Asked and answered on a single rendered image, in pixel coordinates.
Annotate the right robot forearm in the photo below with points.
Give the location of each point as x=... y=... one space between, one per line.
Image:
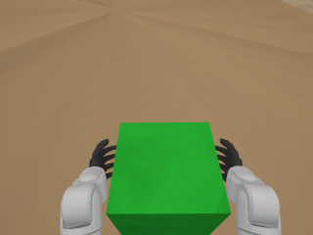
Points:
x=257 y=204

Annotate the left robot forearm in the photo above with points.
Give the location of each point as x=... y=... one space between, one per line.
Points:
x=81 y=204

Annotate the carton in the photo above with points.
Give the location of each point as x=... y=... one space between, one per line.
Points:
x=166 y=180

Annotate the right robot hand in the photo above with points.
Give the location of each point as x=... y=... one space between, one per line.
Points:
x=232 y=157

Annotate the left robot hand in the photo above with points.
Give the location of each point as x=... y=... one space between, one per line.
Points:
x=99 y=159

